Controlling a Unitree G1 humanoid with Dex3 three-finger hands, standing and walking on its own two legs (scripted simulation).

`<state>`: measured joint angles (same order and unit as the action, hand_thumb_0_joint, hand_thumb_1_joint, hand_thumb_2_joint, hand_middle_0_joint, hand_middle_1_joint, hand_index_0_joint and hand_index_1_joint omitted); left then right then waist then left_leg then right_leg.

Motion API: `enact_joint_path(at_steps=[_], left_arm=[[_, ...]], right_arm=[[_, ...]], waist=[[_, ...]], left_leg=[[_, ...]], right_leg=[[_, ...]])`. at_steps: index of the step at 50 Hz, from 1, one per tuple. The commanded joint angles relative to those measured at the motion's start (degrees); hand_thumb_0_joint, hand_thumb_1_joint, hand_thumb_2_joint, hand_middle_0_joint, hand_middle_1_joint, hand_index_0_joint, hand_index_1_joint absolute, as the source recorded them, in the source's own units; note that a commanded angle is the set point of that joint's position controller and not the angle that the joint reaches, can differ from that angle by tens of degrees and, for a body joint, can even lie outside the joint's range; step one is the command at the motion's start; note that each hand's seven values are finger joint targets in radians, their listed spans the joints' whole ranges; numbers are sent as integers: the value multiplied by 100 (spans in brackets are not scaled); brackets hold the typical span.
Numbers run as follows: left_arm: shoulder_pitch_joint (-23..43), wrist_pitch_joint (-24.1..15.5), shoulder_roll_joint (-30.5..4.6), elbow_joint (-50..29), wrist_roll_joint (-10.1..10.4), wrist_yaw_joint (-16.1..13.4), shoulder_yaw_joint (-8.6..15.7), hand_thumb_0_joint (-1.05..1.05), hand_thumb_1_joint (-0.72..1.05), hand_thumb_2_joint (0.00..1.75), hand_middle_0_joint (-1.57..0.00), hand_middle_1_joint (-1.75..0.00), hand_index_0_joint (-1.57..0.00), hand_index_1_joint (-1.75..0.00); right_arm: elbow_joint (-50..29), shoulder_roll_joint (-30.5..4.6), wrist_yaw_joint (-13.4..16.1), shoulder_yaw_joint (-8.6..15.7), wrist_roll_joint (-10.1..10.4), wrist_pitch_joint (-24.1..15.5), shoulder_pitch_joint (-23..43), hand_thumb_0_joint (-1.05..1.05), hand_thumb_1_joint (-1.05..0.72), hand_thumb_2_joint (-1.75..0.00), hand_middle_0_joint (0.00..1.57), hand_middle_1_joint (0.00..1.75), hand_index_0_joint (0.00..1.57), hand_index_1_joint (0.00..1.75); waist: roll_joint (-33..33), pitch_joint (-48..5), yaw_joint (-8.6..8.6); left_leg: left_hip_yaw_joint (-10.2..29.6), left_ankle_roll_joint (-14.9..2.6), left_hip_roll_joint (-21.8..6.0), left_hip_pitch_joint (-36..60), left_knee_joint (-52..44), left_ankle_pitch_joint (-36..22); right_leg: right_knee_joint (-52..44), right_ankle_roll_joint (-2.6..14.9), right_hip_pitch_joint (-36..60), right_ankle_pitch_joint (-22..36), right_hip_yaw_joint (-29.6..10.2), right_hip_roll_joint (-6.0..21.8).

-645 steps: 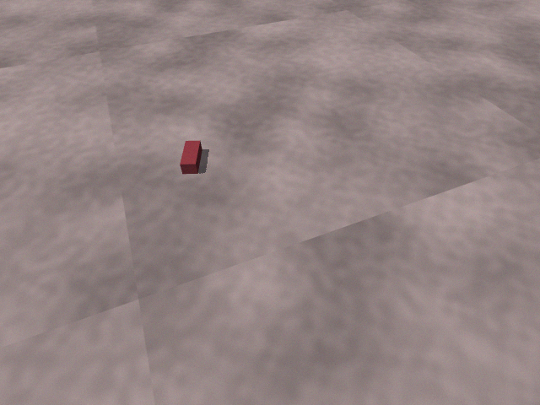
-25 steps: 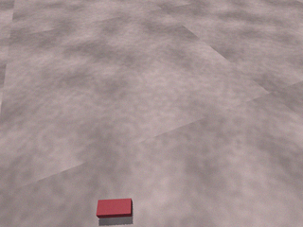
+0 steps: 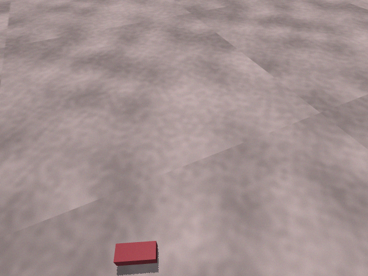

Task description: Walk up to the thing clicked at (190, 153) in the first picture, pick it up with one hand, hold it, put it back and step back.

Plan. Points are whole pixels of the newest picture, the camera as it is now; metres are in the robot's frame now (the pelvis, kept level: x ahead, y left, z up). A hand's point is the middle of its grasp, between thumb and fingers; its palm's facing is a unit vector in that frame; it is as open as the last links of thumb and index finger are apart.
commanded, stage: walk up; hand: left
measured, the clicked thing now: (136, 253) +0.39 +0.25 -0.75
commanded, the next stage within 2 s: stand in 0.20 s
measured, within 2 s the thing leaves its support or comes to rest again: neither
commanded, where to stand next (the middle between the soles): +0.00 +0.01 m, yaw +0 degrees
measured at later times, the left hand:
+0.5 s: hand out of the picture +0.07 +0.26 -0.16, palm faces -0.04 -0.94 -0.35, open 7.4 cm
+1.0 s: hand out of the picture +0.07 +0.26 -0.15, palm faces -0.05 -0.94 -0.35, open 7.4 cm
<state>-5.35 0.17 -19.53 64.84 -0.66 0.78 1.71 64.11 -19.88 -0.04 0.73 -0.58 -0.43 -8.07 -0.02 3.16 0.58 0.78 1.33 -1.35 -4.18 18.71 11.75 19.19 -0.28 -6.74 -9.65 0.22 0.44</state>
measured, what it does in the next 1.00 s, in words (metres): stands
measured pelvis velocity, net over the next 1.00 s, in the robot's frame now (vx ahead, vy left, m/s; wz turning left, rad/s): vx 0.00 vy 0.00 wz -0.01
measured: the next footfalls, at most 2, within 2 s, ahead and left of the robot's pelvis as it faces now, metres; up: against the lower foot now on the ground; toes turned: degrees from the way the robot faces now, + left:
right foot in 2.00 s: -0.19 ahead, -0.09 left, +0.00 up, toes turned -4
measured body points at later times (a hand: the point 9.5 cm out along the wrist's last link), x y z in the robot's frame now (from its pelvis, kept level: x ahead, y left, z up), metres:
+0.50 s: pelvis +0.00 +0.00 +0.00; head +0.01 +0.00 +0.45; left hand +0.07 +0.31 -0.13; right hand +0.07 -0.30 -0.13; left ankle -0.01 +0.14 -0.75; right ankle +0.01 -0.12 -0.75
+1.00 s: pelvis +0.00 +0.00 +0.00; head +0.01 +0.00 +0.45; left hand +0.08 +0.31 -0.13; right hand +0.06 -0.30 -0.13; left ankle -0.01 +0.14 -0.75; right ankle +0.01 -0.12 -0.75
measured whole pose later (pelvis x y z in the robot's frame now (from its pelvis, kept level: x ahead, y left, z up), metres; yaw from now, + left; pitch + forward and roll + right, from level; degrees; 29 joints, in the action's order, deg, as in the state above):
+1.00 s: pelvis +0.00 +0.00 +0.00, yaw -1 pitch -2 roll +0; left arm -6.8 -0.6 -20.6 63.9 -0.4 0.4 -0.7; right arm 64.4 -20.2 -0.6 0.1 -0.4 -0.1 -7.2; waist 0.0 3.4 0.3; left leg 0.1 1.1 -1.0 -4.2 17.8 11.2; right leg 19.1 -0.6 -7.4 -9.3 -0.5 0.8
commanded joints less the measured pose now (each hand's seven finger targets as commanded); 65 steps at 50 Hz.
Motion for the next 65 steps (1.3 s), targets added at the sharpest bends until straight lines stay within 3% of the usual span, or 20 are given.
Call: enact_joint_path(at_steps=[1, 9, 10, 15, 58, 59, 60, 61, 63, 65], left_arm=[[224, -132, -1189, -380, 1, -70, 231, 0, 90, 90, -20, -30, -20, -30], [178, -130, -1167, -364, 0, -76, 230, 0, 90, 90, -20, -30, -20, -30], [166, -164, -1245, -400, 18, -96, 165, 0, 90, 90, -20, -30, -20, -30], [101, -208, -1266, -403, 28, -107, 125, 0, 90, 90, -20, -30, -20, -30], [-11, -195, -1314, -419, 14, -124, 5, 0, 90, 90, -20, -30, -20, -30], [5, -202, -1338, -436, 13, -123, 18, 0, 90, 90, -20, -30, -20, -30], [54, -109, -1606, -543, 104, -162, 309, 0, 90, 90, -20, -30, -20, -30], [-37, -74, -1591, -613, 132, -188, 316, 0, 90, 90, -20, -30, -20, -30], [-97, -31, -1556, -762, 140, -202, 362, 0, 90, 90, -20, -30, -20, -30], [29, 29, -1616, -954, 113, -198, 406, 0, 90, 90, -20, -30, -20, -30]], right_arm=[[-337, -1239, 82, 220, -9, -167, 234, 0, -90, -90, 20, 30, 20, 30], [-354, -1247, 86, 229, 0, -168, 241, 0, -90, -90, 20, 30, 20, 30], [-353, -1233, 85, 209, -13, -141, 290, 0, -90, -90, 20, 30, 20, 30], [-361, -1228, 54, 181, 10, -132, 288, 0, -90, -90, 20, 30, 20, 30], [-294, -1270, 29, 165, 12, -122, 286, 0, -90, -90, 20, 30, 20, 30], [-305, -1274, 33, 167, 4, -123, 259, 0, -90, -90, 20, 30, 20, 30], [-333, -1504, 40, 268, 54, -17, 395, 0, -90, -90, 20, 30, 20, 30], [-422, -1429, 57, 279, 104, 24, 319, 0, -90, -90, 20, 30, 20, 30], [-540, -1407, 57, 325, 147, 76, 227, 0, -90, -90, 20, 30, 20, 30], [-685, -1371, 68, 377, 150, 146, 196, 0, -90, -90, 20, 30, 20, 30]], waist=[[-20, -379, -58], [-23, -290, -50], [-12, -145, -69], [-6, -426, -43], [-33, -396, -74], [-8, -497, -52], [47, 169, -126], [58, -8, -105], [43, -602, -77], [298, -933, -64]], left_leg=[[424, -290, -539, -178, -362, -580], [425, -287, -548, -207, -383, -596], [410, -251, -603, -263, -358, -757], [389, -236, -606, -71, -358, -789], [404, -213, -633, -62, -414, -747], [357, -236, -638, -28, -364, -794], [447, -317, -561, -439, 210, -1911], [354, -328, -554, -366, 424, -2284], [281, -375, -494, -188, 880, -2383], [123, -368, -241, -227, 1514, -1779]], right_leg=[[-277, 192, 129, 515, -540, 565], [-274, 182, 71, 514, -515, 545], [-294, 182, 35, 745, -575, 649], [-269, 173, 151, 891, -586, 676], [-242, 176, 24, 725, -566, 664], [-228, 172, 91, 888, -600, 691], [294, 187, -334, 2008, -608, 607], [442, 245, -324, 2348, -549, 607], [628, 438, -123, 2646, -541, 697], [606, 728, -192, 2720, -799, 976]])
